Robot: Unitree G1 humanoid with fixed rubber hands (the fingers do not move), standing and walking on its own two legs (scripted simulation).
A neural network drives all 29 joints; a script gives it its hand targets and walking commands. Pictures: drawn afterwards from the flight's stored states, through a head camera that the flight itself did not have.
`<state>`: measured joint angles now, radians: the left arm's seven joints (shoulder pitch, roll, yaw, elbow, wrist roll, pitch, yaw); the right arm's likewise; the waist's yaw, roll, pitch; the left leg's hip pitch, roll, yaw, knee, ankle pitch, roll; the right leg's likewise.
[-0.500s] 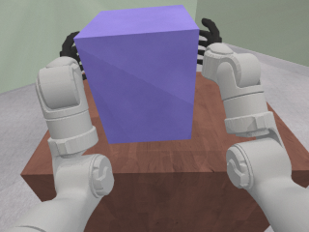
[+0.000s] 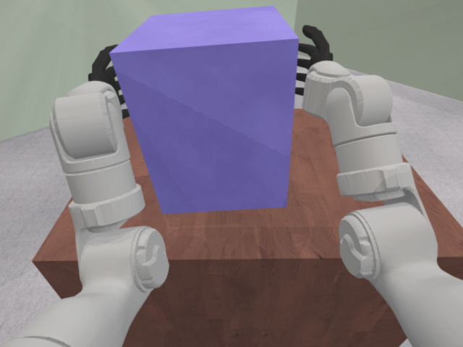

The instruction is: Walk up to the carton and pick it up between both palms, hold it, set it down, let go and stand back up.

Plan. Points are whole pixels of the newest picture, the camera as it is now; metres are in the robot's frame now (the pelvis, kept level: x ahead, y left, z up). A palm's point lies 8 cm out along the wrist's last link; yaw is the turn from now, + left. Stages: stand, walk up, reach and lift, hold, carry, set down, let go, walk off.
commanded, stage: hold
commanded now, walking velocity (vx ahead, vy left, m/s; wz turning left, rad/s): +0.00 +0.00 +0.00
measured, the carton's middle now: (218, 109) +0.39 +0.04 +0.27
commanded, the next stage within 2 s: set down in 0.42 s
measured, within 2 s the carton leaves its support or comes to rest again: neither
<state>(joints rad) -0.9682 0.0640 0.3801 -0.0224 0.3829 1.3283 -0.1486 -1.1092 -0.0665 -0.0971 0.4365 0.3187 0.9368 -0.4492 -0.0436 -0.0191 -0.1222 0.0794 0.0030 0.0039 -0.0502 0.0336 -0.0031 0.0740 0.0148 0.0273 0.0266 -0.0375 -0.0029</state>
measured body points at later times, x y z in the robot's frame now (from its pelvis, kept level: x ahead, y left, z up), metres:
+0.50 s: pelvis +0.00 +0.00 +0.00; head -0.07 +0.01 +0.44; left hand +0.35 +0.18 +0.32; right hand +0.37 -0.12 +0.34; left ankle +0.01 +0.12 -0.76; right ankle -0.01 -0.11 -0.76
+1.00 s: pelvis +0.00 +0.00 +0.00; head -0.01 -0.02 +0.45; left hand +0.38 +0.14 +0.23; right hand +0.40 -0.15 +0.23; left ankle +0.01 +0.12 -0.76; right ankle -0.01 -0.11 -0.76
